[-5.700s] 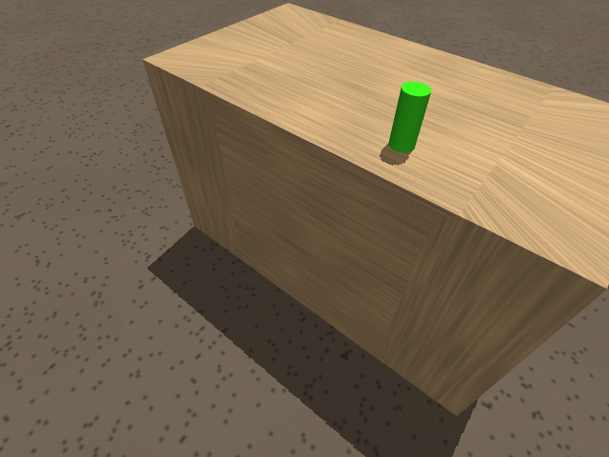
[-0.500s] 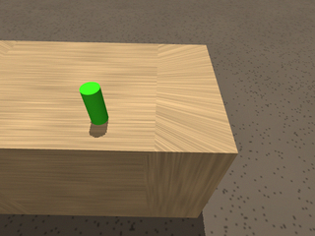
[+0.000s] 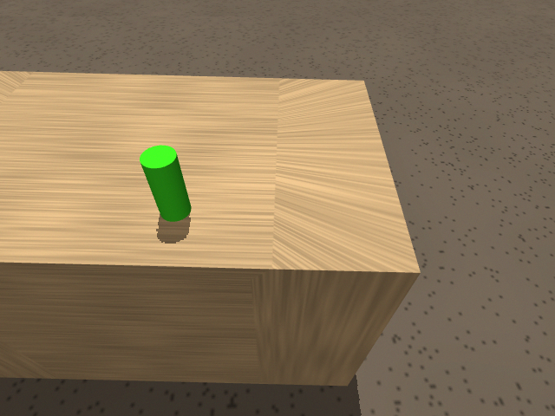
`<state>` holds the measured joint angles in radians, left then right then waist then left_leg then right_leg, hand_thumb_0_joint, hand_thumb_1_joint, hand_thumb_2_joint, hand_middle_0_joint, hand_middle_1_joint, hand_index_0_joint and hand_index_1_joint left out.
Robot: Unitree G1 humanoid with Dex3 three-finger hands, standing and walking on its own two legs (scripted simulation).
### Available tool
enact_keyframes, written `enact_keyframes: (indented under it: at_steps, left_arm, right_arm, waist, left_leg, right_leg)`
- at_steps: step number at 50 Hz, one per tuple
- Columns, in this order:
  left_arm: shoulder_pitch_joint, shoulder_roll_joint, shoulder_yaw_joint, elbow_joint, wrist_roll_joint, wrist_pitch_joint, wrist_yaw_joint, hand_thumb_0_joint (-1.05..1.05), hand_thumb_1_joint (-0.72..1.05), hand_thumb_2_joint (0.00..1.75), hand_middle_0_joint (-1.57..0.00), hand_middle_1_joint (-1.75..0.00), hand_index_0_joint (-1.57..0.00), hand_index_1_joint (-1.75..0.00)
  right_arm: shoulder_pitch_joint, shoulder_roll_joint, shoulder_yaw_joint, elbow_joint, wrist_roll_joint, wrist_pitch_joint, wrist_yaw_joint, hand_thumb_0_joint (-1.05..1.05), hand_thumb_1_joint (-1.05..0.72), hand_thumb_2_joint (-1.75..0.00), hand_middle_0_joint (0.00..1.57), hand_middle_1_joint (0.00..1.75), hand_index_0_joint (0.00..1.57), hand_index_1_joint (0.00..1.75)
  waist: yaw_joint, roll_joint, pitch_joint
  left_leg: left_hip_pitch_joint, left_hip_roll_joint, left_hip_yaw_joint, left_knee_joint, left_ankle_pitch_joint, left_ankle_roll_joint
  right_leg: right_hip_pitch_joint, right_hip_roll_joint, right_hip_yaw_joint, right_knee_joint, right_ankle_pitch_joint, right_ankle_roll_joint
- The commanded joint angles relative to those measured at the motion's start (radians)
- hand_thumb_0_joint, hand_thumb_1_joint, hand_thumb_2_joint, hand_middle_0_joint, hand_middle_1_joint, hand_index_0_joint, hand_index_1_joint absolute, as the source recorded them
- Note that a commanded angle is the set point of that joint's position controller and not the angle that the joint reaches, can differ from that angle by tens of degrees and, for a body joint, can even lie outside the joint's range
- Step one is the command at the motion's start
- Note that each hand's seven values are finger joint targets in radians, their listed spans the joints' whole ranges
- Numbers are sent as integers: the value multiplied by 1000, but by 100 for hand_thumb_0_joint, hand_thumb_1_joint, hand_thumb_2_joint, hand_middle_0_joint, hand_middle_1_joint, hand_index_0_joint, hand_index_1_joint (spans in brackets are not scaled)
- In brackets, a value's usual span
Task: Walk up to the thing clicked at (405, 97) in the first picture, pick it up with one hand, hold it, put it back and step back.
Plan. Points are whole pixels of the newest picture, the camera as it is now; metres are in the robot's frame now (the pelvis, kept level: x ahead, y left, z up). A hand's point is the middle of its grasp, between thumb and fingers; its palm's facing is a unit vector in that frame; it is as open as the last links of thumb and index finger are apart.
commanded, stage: stand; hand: left
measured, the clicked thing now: (167, 185) +0.49 +0.22 +0.04
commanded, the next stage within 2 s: rise first in 0.80 s
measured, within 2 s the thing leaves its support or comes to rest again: neither
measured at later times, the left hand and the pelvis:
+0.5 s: hand out of the picture +0.07 +0.26 -0.15, palm faces -0.03 -0.94 -0.35, open 7.4 cm; pelvis +0.00 +0.00 +0.00, yaw +0 degrees
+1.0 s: hand out of the picture +0.11 +0.25 -0.15, palm faces +0.06 -0.94 -0.32, open 8.1 cm; pelvis +0.00 +0.00 +0.00, yaw +0 degrees
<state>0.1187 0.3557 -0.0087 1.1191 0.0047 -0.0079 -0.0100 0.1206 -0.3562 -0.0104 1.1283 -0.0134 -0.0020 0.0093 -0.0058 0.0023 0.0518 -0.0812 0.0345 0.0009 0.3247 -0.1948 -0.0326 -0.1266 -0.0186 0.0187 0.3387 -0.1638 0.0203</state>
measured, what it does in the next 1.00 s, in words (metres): stands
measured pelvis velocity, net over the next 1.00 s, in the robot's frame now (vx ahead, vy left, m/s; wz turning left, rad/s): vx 0.00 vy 0.00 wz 0.01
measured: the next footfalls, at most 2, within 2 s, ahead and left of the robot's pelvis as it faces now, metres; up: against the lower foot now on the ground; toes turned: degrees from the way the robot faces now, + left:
none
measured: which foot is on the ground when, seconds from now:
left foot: down 0.00-1.00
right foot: down 0.00-1.00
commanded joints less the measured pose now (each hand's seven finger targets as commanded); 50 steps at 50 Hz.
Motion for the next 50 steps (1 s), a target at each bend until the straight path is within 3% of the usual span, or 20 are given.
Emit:
enact_keyframes:
  at_steps: [1, 10, 20, 29, 39, 44, 45, 46, 47, 48, 49, 50]
  left_arm:
    - [-43, 218, 44, -63, 4, -24, 18, 0, 90, 90, -20, -30, -20, -30]
    - [-33, 215, 45, -59, 5, -22, 17, 0, 90, 90, -20, -30, -20, -30]
    - [-38, 217, 47, -65, 4, -22, 18, 0, 90, 90, -20, -30, -20, -30]
    - [-34, 214, 46, -58, 5, -20, 17, 0, 90, 90, -20, -30, -20, -30]
    - [-32, 219, 49, -63, 5, -24, 19, 0, 90, 90, -20, -30, -20, -30]
    - [-39, 218, 49, -61, 3, -21, 21, 0, 90, 90, -20, -30, -20, -30]
    - [-38, 213, 47, -62, 4, -20, 20, 0, 82, 82, -12, -22, -12, -22]
    - [-389, 4, 11, -413, -71, -98, 25, 0, 74, 74, -4, -14, -4, -14]
    - [-354, 90, 30, -443, -106, -136, 53, 0, 66, 66, -7, -6, -4, -8]
    - [-241, 171, 74, -327, -97, -129, 73, 0, 58, 58, -7, -5, -4, -9]
    - [-140, 226, 141, -266, -100, -118, 77, 0, 50, 50, -8, -6, -6, -9]
    - [-90, 214, 170, -268, -96, -104, 81, 0, 42, 42, -9, -8, -8, -9]
  right_arm:
    - [-41, -216, -39, -63, 4, -20, -11, 0, -90, -90, 20, 30, 20, 30]
    - [-35, -208, -36, -64, 4, -19, -12, 0, -90, -90, 20, 30, 20, 30]
    - [-40, -216, -39, -65, 3, -23, -13, 0, -90, -90, 20, 30, 20, 30]
    - [-34, -212, -37, -63, 4, -18, -11, 0, -90, -90, 20, 30, 20, 30]
    - [-34, -212, -37, -66, 5, -22, -13, 0, -90, -90, 20, 30, 20, 30]
    - [-28, -207, -35, -64, 4, -19, -14, 0, -90, -90, 20, 30, 20, 30]
    - [-33, -211, -35, -65, 3, -18, -15, 0, -82, -82, 12, 22, 12, 22]
    - [-384, -19, 2, -416, 103, -141, -27, 0, -74, -74, 5, 14, 5, 14]
    - [-343, -63, 1, -454, 114, -160, -42, 0, -66, -66, 4, 6, 5, 6]
    - [-247, -144, -46, -329, 110, -152, -62, 0, -58, -58, 4, 5, 5, 5]
    - [-193, -171, -90, -261, 106, -134, -67, 0, -50, -50, 5, 5, 5, 5]
    - [-196, -181, -120, -257, 103, -131, -75, 0, -42, -42, 5, 5, 5, 5]
  waist:
    - [4, 0, -67]
    - [5, -10, -43]
    - [7, 7, -67]
    - [5, -2, -33]
    - [3, -2, -82]
    - [1, -13, -59]
    - [4, -6, -55]
    - [-28, 33, -115]
    - [11, -54, -139]
    - [-9, -15, -56]
    - [23, 25, -35]
    - [26, 13, -91]
  left_leg:
    - [-9, 98, -73, -55, 110, 46]
    - [-29, 92, -71, -67, 62, 46]
    - [-15, 96, -71, -61, 112, 44]
    - [-32, 89, -72, -68, 38, 46]
    - [0, 98, -73, -50, 153, 48]
    - [-13, 93, -68, -53, 120, 44]
    - [-16, 93, -67, -54, 102, 46]
    - [-152, -43, 39, 65, 59, 29]
    - [-110, -31, 24, 25, 11, 32]
    - [-129, -38, 37, 11, -44, 32]
    - [-169, -37, 52, 36, -39, 24]
    - [-158, -35, 50, 54, 16, 23]
  right_leg:
    - [9, -106, 75, -48, 121, -40]
    - [2, -102, 75, -54, 91, -36]
    - [22, -106, 78, -43, 133, -40]
    - [-9, -101, 79, -64, 51, -37]
    - [30, -108, 74, -37, 186, -38]
    - [18, -107, 74, -50, 140, -39]
    - [16, -106, 75, -52, 135, -40]
    - [-88, 9, -43, 41, 46, -21]
    - [-13, 9, -49, 14, -17, -21]
    - [-62, 11, -46, 4, -64, -26]
    - [-66, 12, -46, 19, -58, -27]
    - [-57, 16, -48, 36, -6, -29]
